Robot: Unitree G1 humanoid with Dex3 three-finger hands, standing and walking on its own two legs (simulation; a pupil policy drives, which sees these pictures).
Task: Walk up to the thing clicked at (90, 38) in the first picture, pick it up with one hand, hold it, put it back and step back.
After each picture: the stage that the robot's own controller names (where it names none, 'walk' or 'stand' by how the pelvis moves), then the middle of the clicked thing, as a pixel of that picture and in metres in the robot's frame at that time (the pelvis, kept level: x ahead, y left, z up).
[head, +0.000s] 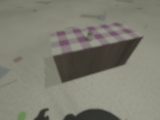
stand; (89, 36) +0.99 +0.00 -0.05
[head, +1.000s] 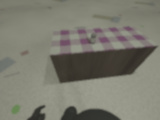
rise first; (93, 38) +0.89 -0.01 -0.03
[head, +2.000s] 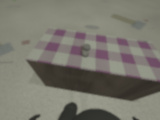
rise first; (86, 50) +0.59 +0.08 -0.02
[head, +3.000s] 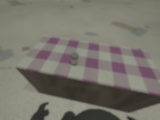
stand; (74, 59) +0.52 +0.14 -0.04
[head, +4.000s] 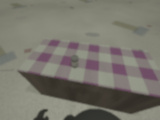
stand; (74, 61) +0.51 +0.13 -0.05
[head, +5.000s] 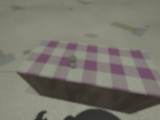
stand; (73, 62) +0.51 +0.15 -0.05
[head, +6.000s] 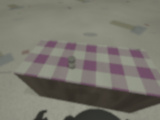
stand; (72, 62) +0.50 +0.16 -0.05
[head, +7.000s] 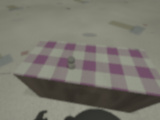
rise first; (71, 63) +0.50 +0.16 -0.05
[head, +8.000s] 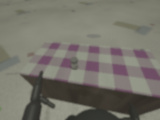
rise first; (74, 63) +0.50 +0.17 -0.05
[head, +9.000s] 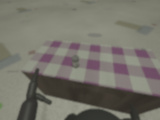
go down; (75, 61) +0.51 +0.16 -0.05
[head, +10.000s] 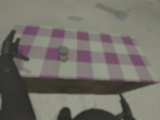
go down; (64, 54) +0.49 +0.15 -0.01
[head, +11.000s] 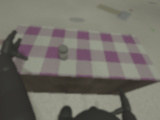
approach; (63, 53) +0.51 +0.15 +0.00
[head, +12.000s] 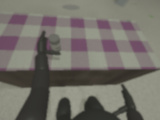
close; (55, 43) +0.53 +0.17 +0.04
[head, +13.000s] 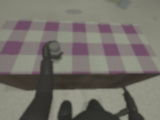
lift; (55, 51) +0.48 +0.18 +0.04
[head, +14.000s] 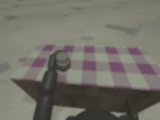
lift; (63, 62) +0.34 +0.16 +0.17
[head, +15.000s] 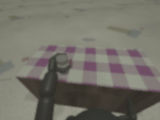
hold; (63, 65) +0.32 +0.17 +0.16
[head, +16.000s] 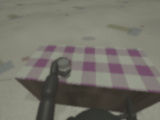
hold; (64, 68) +0.32 +0.16 +0.12
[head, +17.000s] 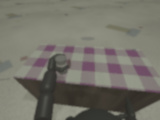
crouch; (61, 65) +0.34 +0.18 +0.13
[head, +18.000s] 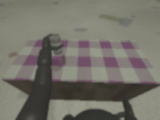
lower; (56, 45) +0.47 +0.20 +0.16
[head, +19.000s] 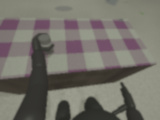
lower; (46, 44) +0.53 +0.20 +0.06
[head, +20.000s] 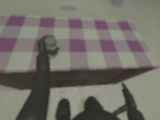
lower; (52, 47) +0.51 +0.18 +0.04
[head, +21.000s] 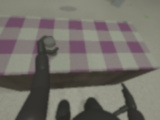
lower; (51, 47) +0.51 +0.19 +0.04
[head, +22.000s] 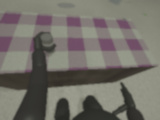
lower; (48, 43) +0.52 +0.19 +0.05
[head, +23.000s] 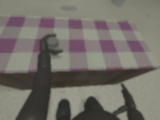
open; (53, 47) +0.51 +0.17 +0.04
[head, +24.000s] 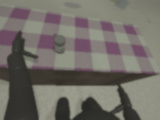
sink last; (60, 45) +0.50 +0.16 +0.04
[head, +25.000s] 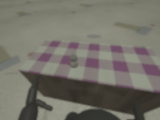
sink last; (73, 61) +0.50 +0.17 -0.01
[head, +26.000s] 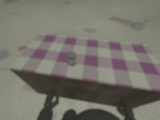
stand; (72, 59) +0.49 +0.15 -0.01
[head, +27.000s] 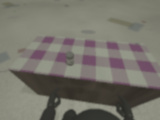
stand; (70, 59) +0.50 +0.17 +0.00
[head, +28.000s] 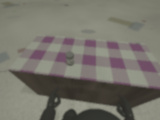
stand; (70, 59) +0.50 +0.17 +0.00
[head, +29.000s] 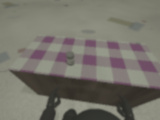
stand; (70, 58) +0.50 +0.17 +0.00
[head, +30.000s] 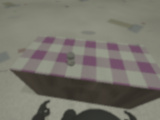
stand; (71, 59) +0.50 +0.16 -0.01
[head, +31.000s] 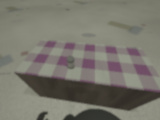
walk; (71, 62) +0.50 +0.17 -0.05
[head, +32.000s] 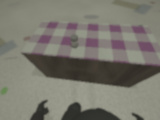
walk; (74, 41) +0.65 +0.17 -0.03
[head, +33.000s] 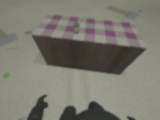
walk; (76, 28) +0.94 +0.15 -0.03
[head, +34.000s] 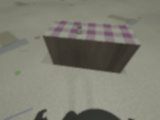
stand; (79, 29) +1.10 +0.17 -0.04
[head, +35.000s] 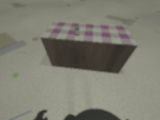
stand; (77, 31) +1.09 +0.18 -0.05
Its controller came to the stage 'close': yes
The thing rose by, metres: 0.21
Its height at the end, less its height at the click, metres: +0.00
